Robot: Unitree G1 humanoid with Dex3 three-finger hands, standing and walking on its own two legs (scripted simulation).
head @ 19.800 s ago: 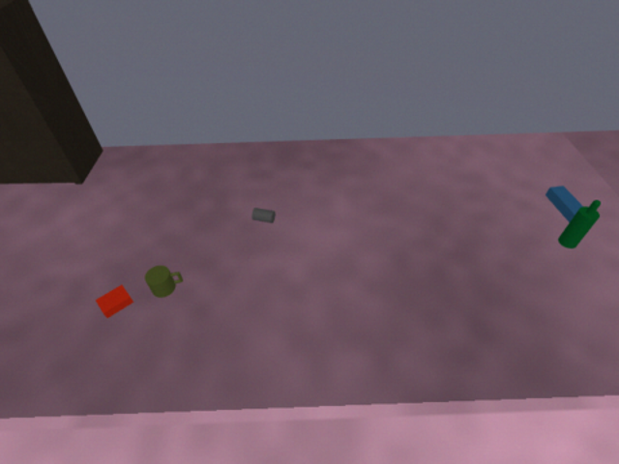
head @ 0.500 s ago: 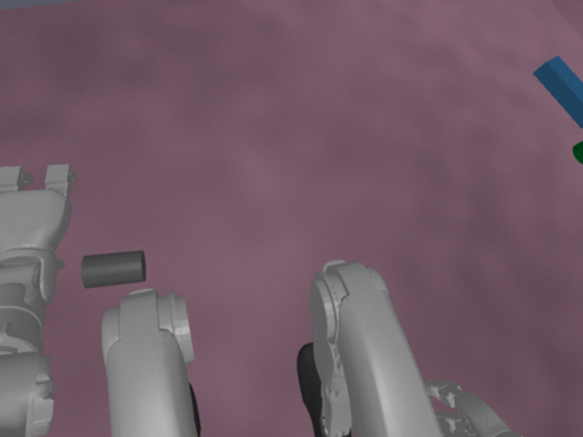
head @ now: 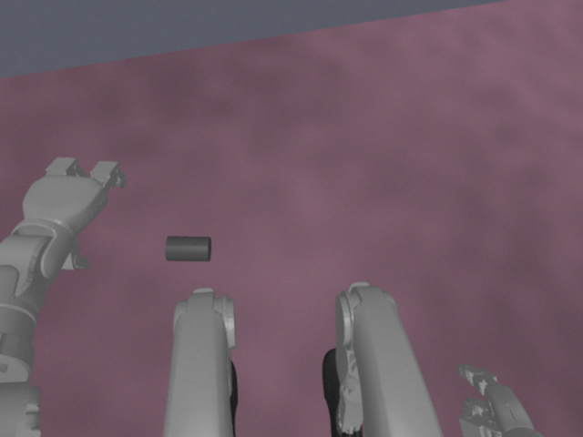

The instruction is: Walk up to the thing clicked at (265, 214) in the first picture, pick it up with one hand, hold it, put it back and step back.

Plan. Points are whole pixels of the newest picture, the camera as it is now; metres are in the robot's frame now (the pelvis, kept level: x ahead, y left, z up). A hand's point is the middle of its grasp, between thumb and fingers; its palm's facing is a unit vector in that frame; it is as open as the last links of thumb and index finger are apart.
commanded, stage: go down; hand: left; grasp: from above
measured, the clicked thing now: (189, 248) +0.47 +0.22 -0.40
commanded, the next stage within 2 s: withdraw in 1.94 s
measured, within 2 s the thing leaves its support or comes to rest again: neither
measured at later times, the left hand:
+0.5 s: hand (49, 207) +0.40 +0.31 +0.00, palm faces -0.45 +0.00 -0.89, open 14.0 cm
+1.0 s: hand (30, 193) +0.40 +0.31 +0.04, palm faces -0.45 +0.00 -0.89, open 14.0 cm
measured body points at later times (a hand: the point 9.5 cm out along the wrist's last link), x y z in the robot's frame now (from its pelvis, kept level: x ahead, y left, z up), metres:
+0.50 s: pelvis +0.01 +0.01 +0.08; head +0.17 +0.05 +0.50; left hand +0.42 +0.31 +0.05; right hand +0.10 -0.26 -0.04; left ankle +0.09 +0.13 -0.39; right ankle +0.10 -0.13 -0.39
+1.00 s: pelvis +0.02 +0.01 +0.13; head +0.18 +0.05 +0.55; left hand +0.42 +0.31 +0.09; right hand +0.12 -0.26 +0.01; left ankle +0.09 +0.13 -0.39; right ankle +0.10 -0.13 -0.39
